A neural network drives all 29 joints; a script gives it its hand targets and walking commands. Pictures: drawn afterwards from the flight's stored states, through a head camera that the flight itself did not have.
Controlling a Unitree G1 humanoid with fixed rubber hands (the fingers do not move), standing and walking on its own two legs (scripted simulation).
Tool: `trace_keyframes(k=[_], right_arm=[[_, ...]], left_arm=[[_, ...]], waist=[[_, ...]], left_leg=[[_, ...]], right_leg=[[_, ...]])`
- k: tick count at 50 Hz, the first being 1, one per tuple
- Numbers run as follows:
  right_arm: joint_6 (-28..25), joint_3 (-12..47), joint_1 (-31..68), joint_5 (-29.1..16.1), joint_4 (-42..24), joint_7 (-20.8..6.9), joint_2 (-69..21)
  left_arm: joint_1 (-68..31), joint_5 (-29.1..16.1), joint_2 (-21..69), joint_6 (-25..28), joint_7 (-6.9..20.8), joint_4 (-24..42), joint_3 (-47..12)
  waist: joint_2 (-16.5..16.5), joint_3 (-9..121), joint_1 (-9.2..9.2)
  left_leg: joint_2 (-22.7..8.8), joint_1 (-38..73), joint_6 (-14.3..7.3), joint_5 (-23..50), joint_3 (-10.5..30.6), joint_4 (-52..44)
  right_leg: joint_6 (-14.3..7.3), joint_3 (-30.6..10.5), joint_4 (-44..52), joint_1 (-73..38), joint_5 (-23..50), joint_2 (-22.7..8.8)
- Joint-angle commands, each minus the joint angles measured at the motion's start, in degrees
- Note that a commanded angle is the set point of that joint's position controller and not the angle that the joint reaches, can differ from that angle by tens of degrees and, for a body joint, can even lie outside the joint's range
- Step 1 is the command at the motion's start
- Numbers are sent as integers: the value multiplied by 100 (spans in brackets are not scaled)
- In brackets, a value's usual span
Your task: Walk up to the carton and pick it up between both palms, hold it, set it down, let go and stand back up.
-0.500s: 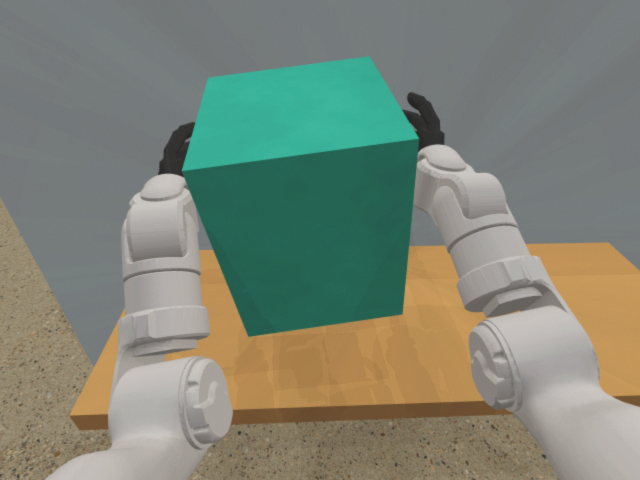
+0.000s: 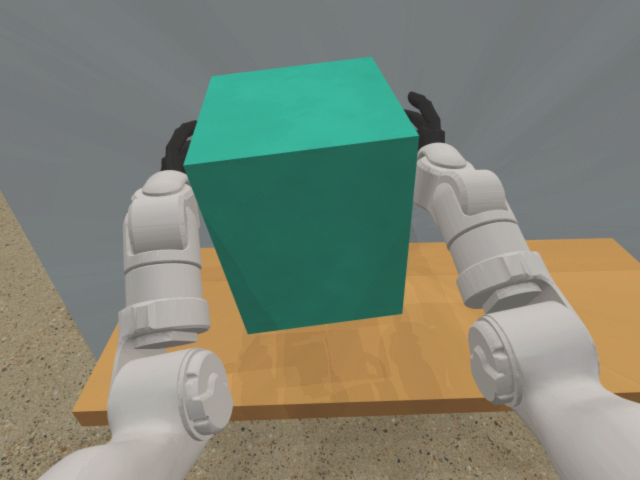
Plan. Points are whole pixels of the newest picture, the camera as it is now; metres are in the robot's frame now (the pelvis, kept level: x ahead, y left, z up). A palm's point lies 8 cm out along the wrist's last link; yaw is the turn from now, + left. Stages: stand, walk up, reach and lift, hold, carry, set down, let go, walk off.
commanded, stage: hold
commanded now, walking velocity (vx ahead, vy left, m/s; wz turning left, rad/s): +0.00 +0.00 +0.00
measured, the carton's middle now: (308, 197) +0.39 -0.01 +0.23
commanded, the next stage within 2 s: none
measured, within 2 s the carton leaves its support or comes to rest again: neither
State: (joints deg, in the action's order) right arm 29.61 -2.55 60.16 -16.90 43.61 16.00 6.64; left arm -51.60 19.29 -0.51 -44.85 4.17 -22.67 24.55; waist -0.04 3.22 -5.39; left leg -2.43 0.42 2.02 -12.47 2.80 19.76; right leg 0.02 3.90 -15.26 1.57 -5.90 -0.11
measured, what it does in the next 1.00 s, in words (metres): stands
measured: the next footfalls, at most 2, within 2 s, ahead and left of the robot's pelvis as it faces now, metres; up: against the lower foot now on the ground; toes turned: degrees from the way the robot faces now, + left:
none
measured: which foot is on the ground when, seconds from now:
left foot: down 0.00-1.00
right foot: down 0.00-1.00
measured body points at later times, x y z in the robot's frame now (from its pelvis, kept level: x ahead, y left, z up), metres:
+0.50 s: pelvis +0.00 +0.01 +0.00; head -0.07 +0.02 +0.44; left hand +0.40 +0.15 +0.26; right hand +0.39 -0.14 +0.29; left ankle -0.01 +0.14 -0.75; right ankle +0.04 -0.12 -0.75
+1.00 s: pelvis +0.00 +0.00 +0.00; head -0.08 +0.01 +0.44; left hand +0.39 +0.14 +0.27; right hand +0.39 -0.15 +0.29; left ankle -0.01 +0.14 -0.75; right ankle +0.04 -0.12 -0.75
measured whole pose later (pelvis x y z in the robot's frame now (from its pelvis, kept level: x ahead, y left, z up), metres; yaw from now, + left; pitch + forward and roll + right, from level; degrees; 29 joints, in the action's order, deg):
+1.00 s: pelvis +0.00 +0.00 +0.00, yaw +0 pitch -8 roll -1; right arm 29.4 -2.6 60.0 -16.7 43.7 15.8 6.5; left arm -51.4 19.7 -0.4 -45.0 4.3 -22.2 24.7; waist 0.5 3.0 -5.6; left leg -2.4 1.0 2.0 -12.4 2.8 19.6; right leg 0.0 3.8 -15.1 1.0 -5.9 -0.1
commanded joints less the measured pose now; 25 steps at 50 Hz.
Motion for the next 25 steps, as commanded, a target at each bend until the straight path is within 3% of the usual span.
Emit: trace_keyframes(k=[1,5,10,14,16,23,25], right_arm=[[-102,1408,3747,-680,-1185,-646,-4010],[-123,1296,3794,-612,-1150,-659,-3901],[-112,1503,3640,-786,-1273,-607,-3963],[-63,1464,3505,-718,-1114,-612,-3908],[-78,1337,3548,-671,-1087,-626,-3816],[-80,1642,3514,-871,-1485,-608,-3901],[-54,1592,3412,-870,-1440,-604,-3877]], left_arm=[[-4296,-872,2959,324,728,298,-2103],[-4286,-860,2989,304,772,234,-2135],[-4166,-878,3026,286,738,464,-2225],[-4065,-755,2955,239,764,316,-2097],[-4178,-804,3045,236,774,369,-2237],[-3990,-878,3086,212,711,674,-2381],[-4105,-938,3167,233,705,843,-2513]], waist=[[60,1514,-34],[-47,1463,-90],[-131,1650,-98],[-117,1342,-38],[-279,1280,-113],[-165,1619,-77],[-294,1578,-177]], left_leg=[[604,-1083,2,870,-365,-412],[572,-1093,35,803,-349,-448],[608,-901,91,1212,-322,-298],[599,-986,59,971,-360,-407],[572,-1032,123,941,-344,-414],[587,-760,161,1566,-329,-230],[567,-746,213,1625,-306,-224]], right_leg=[[243,-66,-75,-1524,681,437],[197,-69,-61,-1449,559,436],[237,-53,-136,-1614,1031,454],[228,-69,-89,-1553,724,435],[189,-63,-89,-1428,644,422],[228,-32,-151,-1587,1200,496],[210,-31,-176,-1558,1165,495]])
